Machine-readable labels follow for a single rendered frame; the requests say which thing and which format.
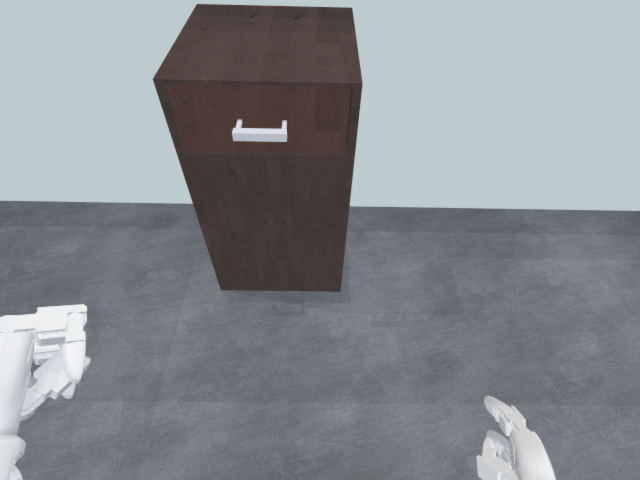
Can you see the handle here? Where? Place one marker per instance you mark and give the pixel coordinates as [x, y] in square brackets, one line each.
[259, 134]

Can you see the cabinet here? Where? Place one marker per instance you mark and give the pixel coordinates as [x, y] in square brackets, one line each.
[271, 221]

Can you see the left robot hand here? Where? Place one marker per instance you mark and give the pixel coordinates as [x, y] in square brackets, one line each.
[54, 337]

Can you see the robot left forearm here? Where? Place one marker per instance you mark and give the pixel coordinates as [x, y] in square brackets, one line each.
[12, 448]

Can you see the drawer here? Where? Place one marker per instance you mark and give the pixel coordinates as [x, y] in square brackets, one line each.
[317, 117]

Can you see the right robot hand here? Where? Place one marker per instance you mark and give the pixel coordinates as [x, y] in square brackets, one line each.
[522, 457]

